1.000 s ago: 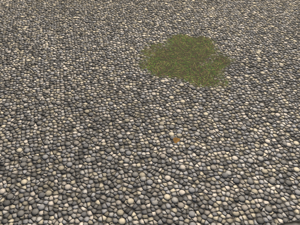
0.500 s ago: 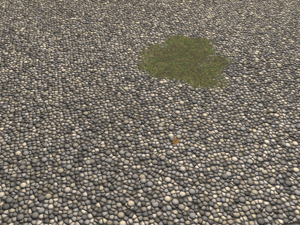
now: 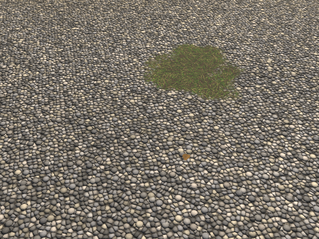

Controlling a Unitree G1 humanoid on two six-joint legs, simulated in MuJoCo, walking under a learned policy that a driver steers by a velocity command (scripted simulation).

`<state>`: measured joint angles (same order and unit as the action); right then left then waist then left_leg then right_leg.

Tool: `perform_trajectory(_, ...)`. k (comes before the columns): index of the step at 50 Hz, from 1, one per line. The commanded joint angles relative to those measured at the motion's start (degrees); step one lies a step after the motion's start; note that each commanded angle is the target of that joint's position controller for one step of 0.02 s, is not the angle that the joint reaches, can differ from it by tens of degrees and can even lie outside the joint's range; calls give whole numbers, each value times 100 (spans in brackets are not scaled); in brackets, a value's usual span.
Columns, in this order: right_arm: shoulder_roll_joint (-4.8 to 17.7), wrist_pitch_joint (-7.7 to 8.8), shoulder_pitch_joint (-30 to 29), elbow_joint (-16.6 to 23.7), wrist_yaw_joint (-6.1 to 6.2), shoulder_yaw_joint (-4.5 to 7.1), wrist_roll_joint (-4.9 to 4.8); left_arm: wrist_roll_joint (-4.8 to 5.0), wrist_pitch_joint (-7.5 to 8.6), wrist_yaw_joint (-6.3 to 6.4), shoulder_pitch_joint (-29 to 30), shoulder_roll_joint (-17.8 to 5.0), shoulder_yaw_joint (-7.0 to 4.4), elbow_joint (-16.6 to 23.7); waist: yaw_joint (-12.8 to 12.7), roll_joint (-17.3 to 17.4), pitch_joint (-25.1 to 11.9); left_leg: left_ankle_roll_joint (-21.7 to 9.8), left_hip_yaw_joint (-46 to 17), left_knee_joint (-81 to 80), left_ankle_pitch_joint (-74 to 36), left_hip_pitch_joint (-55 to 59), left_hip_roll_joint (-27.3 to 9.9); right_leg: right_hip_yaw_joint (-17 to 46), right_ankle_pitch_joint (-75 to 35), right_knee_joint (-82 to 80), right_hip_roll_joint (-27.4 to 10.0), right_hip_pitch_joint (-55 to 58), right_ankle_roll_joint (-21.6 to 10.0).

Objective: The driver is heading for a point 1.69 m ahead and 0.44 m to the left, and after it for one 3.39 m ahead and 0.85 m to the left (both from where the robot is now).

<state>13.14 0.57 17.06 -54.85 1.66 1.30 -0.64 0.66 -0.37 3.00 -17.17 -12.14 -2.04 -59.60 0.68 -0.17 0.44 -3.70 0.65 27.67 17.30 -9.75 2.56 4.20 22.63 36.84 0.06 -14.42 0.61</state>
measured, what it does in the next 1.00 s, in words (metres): goes down: right foot, then left foot 0.15 m lower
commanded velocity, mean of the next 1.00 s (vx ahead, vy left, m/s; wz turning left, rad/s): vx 0.43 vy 0.00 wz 0.00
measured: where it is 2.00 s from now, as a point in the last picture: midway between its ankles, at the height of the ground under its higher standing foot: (148, 161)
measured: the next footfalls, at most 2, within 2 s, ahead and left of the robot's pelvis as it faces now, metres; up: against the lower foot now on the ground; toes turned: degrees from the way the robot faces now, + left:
right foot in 0.22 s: +0.11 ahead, -0.16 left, +0.00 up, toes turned -1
left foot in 0.86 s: +0.58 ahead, +0.15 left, -0.14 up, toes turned +4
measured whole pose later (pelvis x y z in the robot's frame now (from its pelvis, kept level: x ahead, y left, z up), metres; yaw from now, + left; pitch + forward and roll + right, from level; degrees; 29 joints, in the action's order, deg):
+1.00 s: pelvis +0.50 +0.05 -0.16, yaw +2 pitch +3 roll +0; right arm 13.7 4.0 13.2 -56.3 -3.3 2.3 0.1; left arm 3.3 4.7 2.6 -19.8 -13.4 -1.3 -51.9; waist -1.8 -1.0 2.9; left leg -3.4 2.5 35.2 14.2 -23.7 2.0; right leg 5.6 34.6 106.1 -2.2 -32.4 1.3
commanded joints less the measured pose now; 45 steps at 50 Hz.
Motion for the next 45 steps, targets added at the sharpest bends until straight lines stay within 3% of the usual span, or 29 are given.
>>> perform_trajectory(1, 1163, 152, 445, 139, 53, 296, 41, 79, 314, -102, 629, -572, -101, 544, 262, 790, 997, -1267, -3167, -2206, 2521, 21, -2311, -77, 591, 1623, -357, -2088, -181)
perform_trajectory(3, 1019, 225, 329, 212, 20, 274, -26, 119, 451, -201, 529, -592, -124, 513, 139, 512, 788, -1070, -2663, -2098, 1773, 461, -2100, -81, 410, 1491, -554, -2350, -278)
perform_trajectory(6, 1109, 196, 216, 232, -10, 298, -102, 94, 569, -289, 595, -462, -103, 477, 67, 640, 442, -756, -1469, -1889, 806, -14, -1472, -528, -134, 132, -318, -1017, -204)
perform_trajectory(8, 1202, 139, 153, 211, -23, 316, -167, 101, 560, -322, 82, -434, -127, 259, -224, 614, 314, -704, -1107, -1533, 914, -802, -1262, -903, -1041, -621, 0, 297, -94)
perform_trajectory(10, 953, 148, 68, 233, -47, 223, -136, 92, 495, -278, -772, -528, -208, -51, -614, 379, 187, -518, -922, -741, 1052, -1602, -1017, -869, -941, -822, 117, 1465, -87)
perform_trajectory(11, 538, 206, -112, 343, -98, 97, -76, 59, 504, -224, -1321, -866, -293, -95, -854, -567, 76, -150, -325, 1038, 692, -2191, -560, 532, -92, -1567, -853, 1970, -404)
perform_trajectory(12, 188, 347, -116, 647, -109, 17, -39, -25, 545, -264, -1757, -1565, -385, -63, -785, -1768, -211, 39, -75, 2892, 1319, -3333, 36, 3148, 1083, -2488, -2120, 2521, -1215)
perform_trajectory(13, 536, 439, -179, 751, -106, 99, -214, -103, 636, -330, -1511, -1411, -316, -63, -637, -1362, 25, -75, -585, 3917, 1379, -3853, -188, 4156, 2397, -2929, -2510, 2057, -1691)
perform_trajectory(14, 805, 497, -325, 818, -127, 148, -295, -71, 711, -373, -906, -1088, -207, 154, -447, -892, 554, -189, -695, 4210, 795, -4191, -512, 3580, 2265, -2916, -2305, 1694, -1535)
perform_trajectory(16, 902, 516, -139, 632, -123, 223, -101, -57, 730, -429, -203, -863, -105, 394, -147, -653, 578, -152, -601, 3639, -179, -3649, -852, 2052, 617, -2923, -1638, 1195, -1106)
perform_trajectory(18, 840, 463, -224, 591, -141, 250, -42, -76, 689, -409, -344, -703, -54, 358, -145, -676, 525, 11, -432, 3044, -742, -3193, -950, 1154, -678, -2997, -1268, 1013, -930)
perform_trajectory(21, 594, 417, -939, 848, -166, 216, 19, -79, 654, -276, -637, -854, -71, 241, -263, -426, 520, 198, -231, 1834, -1395, -3079, -806, 506, -2251, -2990, -1059, 1069, -981)
perform_trajectory(23, 407, 417, -1250, 987, -204, 146, 24, -95, 644, -242, -680, -1002, -113, 230, -301, -478, 366, 265, -15, 1284, -1896, -2420, -628, 57, -2753, -3002, -850, 750, -1019)
perform_trajectory(24, 514, 430, -946, 799, -261, 220, 25, -200, 692, -241, -850, -1091, -148, 203, -241, -466, 35, 297, -39, 2004, -2366, -2120, -631, 46, -3070, -2791, -1041, 808, -1128)
perform_trajectory(26, 595, 422, -1036, 818, -308, 237, 3, -93, 693, -256, -879, -859, -104, 189, -214, -321, 193, 200, -151, 2100, -2310, -2497, -744, 16, -3094, -2639, -1141, 948, -1175)
perform_trajectory(28, 637, 478, -1599, 1029, -375, 255, -48, -79, 655, -274, -1147, -699, -63, 165, -373, -200, 498, 51, -270, 1711, -2349, -3329, -839, 115, -2731, -2351, -1171, 1576, -1178)
perform_trajectory(30, 702, 613, -2208, 1359, -557, 291, -75, -36, 605, -109, -1881, -786, -137, -91, -616, -425, 653, -106, -840, 1422, -2190, -5269, -1120, 732, -2381, -1812, -1722, 3421, -1090)
perform_trajectory(32, 638, 711, -2532, 1507, -721, 267, -94, -55, 562, -11, -2042, -866, -194, 8, -729, -312, 765, -104, -849, 1411, -1953, -5966, -1223, 958, -2335, -1534, -1908, 3844, -1109)
perform_trajectory(33, 597, 726, -2705, 1599, -812, 221, -75, -57, 544, 37, -1681, -852, -183, 230, -712, 23, 1014, -61, -590, 524, -2647, -5281, -1146, 560, -1878, -1556, -1543, 2876, -1030)
perform_trajectory(34, 437, 733, -2740, 1568, -870, 163, -24, 6, 549, 99, -1471, -821, -171, 340, -721, -40, 1001, -10, -450, 167, -3850, -4052, -1022, 258, -1336, -1501, -1289, 1836, -915)
perform_trajectory(35, 271, 700, -2584, 1499, -901, 119, -17, 21, 526, 71, -1332, -767, -149, 437, -741, -51, 867, 31, -300, -60, -4414, -2781, -826, 15, -886, -1570, -1064, 901, -846)
perform_trajectory(36, 296, 649, -2431, 1425, -902, 128, -78, 7, 525, 38, -1315, -854, -176, 465, -743, -108, 869, 86, -329, 50, -4579, -2161, -770, 13, -795, -1517, -1059, 521, -828)
perform_trajectory(39, 500, 569, -2297, 1356, -758, 141, -58, 88, 483, -3, -1404, -921, -207, 526, -768, 13, 970, 184, -359, -576, -4151, -2219, -776, -1, -1207, -610, -951, 1354, -603)
perform_trajectory(40, 608, 610, -1939, 1196, -710, 185, -28, 99, 454, -11, -1446, -965, -214, 526, -650, 45, 769, 176, -322, -807, -4130, -2036, -775, 51, -1843, 29, -944, 1777, -561)
perform_trajectory(41, 832, 638, -1080, 941, -661, 292, -18, -1, 424, -38, -1415, -1063, -213, 537, -322, -103, 271, 155, -149, -647, -4014, -1053, -604, 105, -2712, 939, -919, 1691, -549)
perform_trajectory(42, 1119, 624, 120, 537, -613, 441, -65, -30, 385, -68, -1161, -1136, -222, 537, 328, -188, -327, 94, 16, -573, -4213, 530, -616, -59, -3142, 2408, -752, 1031, -354)
perform_trajectory(43, 1444, 535, 1255, 190, -538, 537, 19, 21, 421, -93, -1225, -936, -179, 421, 935, 179, -837, -103, -151, -175, -4861, 2311, -1097, -240, -1431, 4681, -265, -320, 71)
perform_trajectory(44, 1736, 563, 1497, 73, -561, 439, 291, 65, 509, -222, -2610, 93, 39, 227, 315, 2238, -2054, -790, -1176, 2139, -7332, 4840, -2101, 598, 2952, 7379, 316, -2704, 203)
perform_trajectory(45, 1714, 406, 1847, 2, -567, 505, 185, 312, 761, -280, -2762, -357, 40, 336, 580, 2435, -3179, -1347, -2264, 1687, -6465, 5173, -2389, 1166, 2697, 7783, 326, -3122, 113)
Velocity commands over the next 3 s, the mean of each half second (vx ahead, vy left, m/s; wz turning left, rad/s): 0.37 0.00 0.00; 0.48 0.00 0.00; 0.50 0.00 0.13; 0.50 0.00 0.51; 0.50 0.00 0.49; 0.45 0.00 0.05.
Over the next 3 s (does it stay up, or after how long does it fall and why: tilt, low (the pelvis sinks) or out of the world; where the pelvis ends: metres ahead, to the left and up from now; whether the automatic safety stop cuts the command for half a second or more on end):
stays up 1.50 0.43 -0.15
